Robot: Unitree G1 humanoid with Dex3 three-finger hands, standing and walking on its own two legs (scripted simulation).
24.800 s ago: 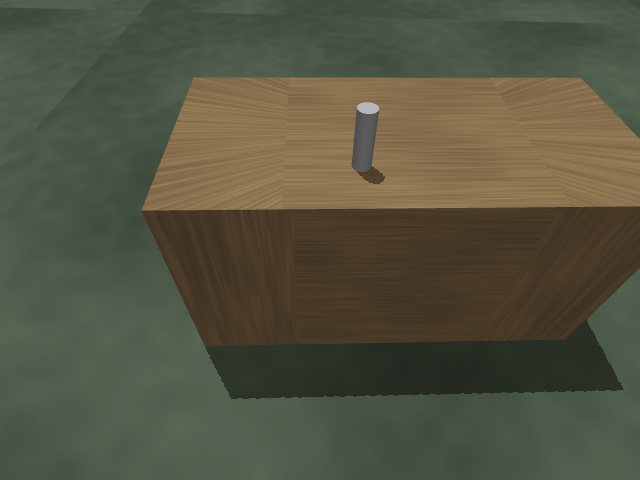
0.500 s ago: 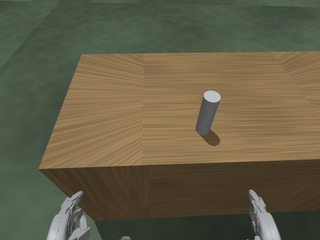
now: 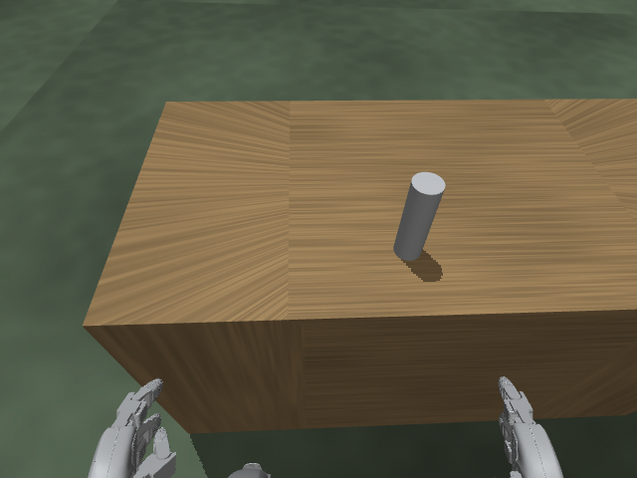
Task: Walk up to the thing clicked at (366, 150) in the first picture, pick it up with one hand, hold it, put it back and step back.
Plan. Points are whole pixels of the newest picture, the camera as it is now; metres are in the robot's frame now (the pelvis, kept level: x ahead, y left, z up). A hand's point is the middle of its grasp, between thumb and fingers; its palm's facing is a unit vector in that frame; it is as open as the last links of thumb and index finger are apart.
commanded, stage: home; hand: right
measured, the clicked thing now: (416, 219) +0.50 -0.15 +0.01
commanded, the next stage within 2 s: stand in 1.40 s
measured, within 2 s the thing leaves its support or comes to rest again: neither
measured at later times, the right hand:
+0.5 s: hand (483, 458) +0.17 -0.19 -0.05, palm faces +0.11 +0.96 -0.24, open 17.2 cm
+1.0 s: hand (481, 453) +0.18 -0.19 -0.05, palm faces +0.12 +0.96 -0.25, open 17.4 cm
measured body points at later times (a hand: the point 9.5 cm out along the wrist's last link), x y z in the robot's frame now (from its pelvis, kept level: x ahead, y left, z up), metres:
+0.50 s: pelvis +0.00 -0.01 +0.00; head +0.03 -0.01 +0.45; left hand +0.16 +0.22 -0.03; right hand +0.16 -0.24 -0.03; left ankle +0.04 +0.13 -0.68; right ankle -0.03 -0.14 -0.68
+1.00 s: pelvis +0.01 +0.00 +0.00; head +0.04 -0.01 +0.44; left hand +0.17 +0.23 -0.06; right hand +0.17 -0.24 -0.03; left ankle +0.04 +0.13 -0.68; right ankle -0.03 -0.14 -0.68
